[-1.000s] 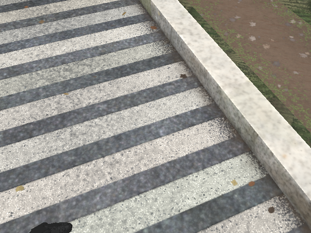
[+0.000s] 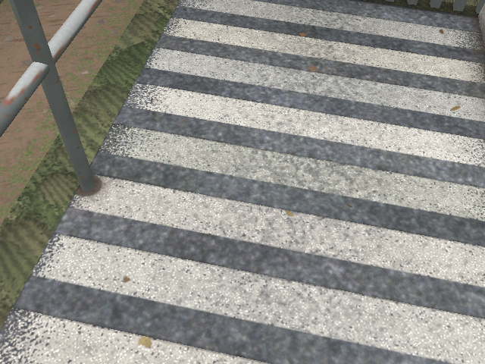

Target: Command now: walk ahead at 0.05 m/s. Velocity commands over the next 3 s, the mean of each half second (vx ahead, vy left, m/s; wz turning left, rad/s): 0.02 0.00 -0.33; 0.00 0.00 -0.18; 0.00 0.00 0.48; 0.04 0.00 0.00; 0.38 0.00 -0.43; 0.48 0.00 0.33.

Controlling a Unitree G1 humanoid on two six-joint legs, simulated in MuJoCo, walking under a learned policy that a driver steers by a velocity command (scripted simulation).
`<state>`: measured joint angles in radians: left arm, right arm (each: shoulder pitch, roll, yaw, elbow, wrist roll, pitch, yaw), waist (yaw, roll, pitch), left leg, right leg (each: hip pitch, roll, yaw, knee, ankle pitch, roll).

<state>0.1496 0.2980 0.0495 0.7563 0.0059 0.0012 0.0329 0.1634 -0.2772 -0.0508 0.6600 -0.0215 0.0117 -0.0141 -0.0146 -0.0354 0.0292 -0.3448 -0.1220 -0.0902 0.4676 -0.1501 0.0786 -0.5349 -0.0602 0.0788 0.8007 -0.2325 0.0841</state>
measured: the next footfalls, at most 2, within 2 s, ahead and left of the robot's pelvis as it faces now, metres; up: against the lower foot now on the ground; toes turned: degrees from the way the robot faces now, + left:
right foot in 0.08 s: +0.09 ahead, -0.17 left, +0.00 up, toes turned +0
right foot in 0.58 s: +0.05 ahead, -0.19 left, +0.00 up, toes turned -19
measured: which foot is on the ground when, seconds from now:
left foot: down 0.00-0.58, up 0.60-1.00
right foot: up 0.00-0.06, down 0.08-0.30, up 0.32-0.56, down 0.58-1.00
